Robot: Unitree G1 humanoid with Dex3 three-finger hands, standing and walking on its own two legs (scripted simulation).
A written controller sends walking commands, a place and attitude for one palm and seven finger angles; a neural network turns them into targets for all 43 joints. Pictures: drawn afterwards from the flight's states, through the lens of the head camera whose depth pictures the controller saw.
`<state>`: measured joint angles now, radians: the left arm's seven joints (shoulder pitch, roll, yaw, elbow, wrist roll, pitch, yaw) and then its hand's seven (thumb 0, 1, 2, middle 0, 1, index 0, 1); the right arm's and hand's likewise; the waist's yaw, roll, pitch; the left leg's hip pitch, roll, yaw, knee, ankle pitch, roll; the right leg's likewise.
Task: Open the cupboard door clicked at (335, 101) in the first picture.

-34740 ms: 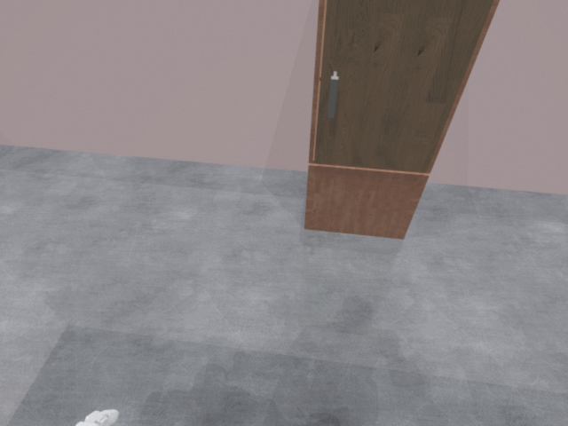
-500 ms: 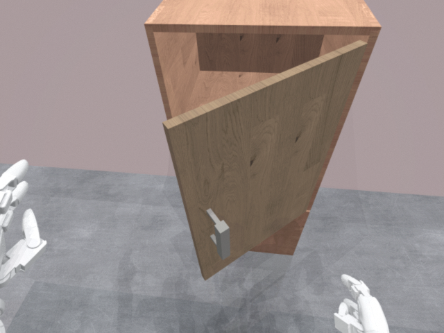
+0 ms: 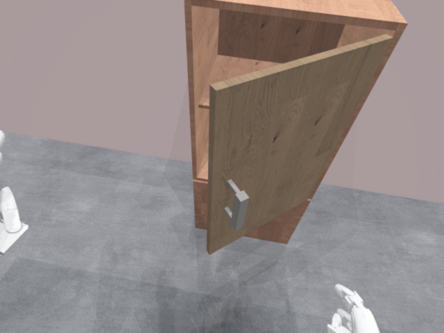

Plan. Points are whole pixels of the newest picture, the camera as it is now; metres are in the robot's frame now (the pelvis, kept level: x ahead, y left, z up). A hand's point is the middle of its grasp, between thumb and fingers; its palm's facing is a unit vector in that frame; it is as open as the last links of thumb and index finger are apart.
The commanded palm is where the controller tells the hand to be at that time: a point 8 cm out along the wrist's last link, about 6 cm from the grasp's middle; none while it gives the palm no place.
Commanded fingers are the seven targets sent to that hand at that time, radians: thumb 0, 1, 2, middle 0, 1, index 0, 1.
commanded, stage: step back with the hand held close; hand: left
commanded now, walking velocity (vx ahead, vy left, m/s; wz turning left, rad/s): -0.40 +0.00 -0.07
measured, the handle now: (234, 205) +0.40 -0.01 -0.05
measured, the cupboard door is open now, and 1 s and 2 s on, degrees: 41 41 41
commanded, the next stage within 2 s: stop stepping back and stand still in 0.48 s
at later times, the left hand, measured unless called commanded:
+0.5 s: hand out of the picture +0.11 +0.26 +0.18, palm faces +0.45 -0.77 -0.45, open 7.4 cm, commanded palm +0.05 +0.29 +0.18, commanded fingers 0.00 0.90 0.90 -0.20 -0.30 -0.20 -0.30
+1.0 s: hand out of the picture +0.01 +0.25 +0.16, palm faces +0.43 -0.78 -0.46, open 7.4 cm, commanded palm -0.03 +0.27 +0.18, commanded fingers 0.00 0.90 0.90 -0.20 -0.30 -0.20 -0.30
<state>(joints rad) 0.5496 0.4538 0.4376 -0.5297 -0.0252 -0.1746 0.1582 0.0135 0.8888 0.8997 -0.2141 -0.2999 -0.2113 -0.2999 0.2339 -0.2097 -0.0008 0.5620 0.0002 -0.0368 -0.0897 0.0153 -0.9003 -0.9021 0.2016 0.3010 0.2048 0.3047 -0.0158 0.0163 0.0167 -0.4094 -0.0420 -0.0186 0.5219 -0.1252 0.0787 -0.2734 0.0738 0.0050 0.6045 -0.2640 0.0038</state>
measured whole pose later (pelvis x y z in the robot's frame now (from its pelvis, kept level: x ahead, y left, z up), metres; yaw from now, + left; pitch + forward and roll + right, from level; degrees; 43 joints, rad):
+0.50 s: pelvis -0.09 -0.01 +0.01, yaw -1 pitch +3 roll +0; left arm 0.56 0.44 0.44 -0.52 -0.04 -0.19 0.16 0.01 0.89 0.90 -0.21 -0.30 -0.21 -0.30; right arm 0.20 -0.21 -0.03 0.63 0.00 0.00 -0.07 0.01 -0.90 -0.90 0.20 0.30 0.21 0.30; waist 0.01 -0.05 -0.05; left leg -0.45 -0.01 0.00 0.82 -0.37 -0.03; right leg -0.30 0.04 0.05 0.48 -0.22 -0.02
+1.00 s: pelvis -0.19 -0.02 +0.01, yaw -3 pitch +1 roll +1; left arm 0.58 0.40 0.41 -0.40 -0.06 -0.15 0.16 0.01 0.89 0.90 -0.21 -0.30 -0.21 -0.30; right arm 0.28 -0.21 0.00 0.69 0.00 -0.07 -0.06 0.02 -0.90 -0.90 0.21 0.30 0.21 0.31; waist 0.00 0.01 -0.08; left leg -0.42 0.02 0.01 0.81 -0.33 0.00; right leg -0.17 0.04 -0.04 0.45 -0.30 -0.07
